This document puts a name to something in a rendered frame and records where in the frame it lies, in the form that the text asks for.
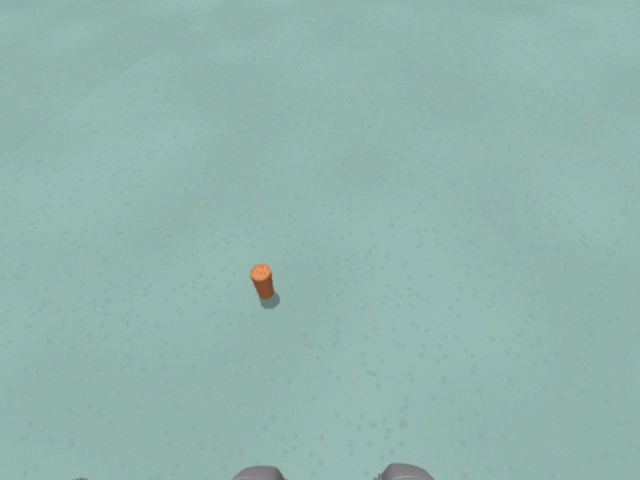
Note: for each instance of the cup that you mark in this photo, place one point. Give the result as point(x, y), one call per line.
point(262, 279)

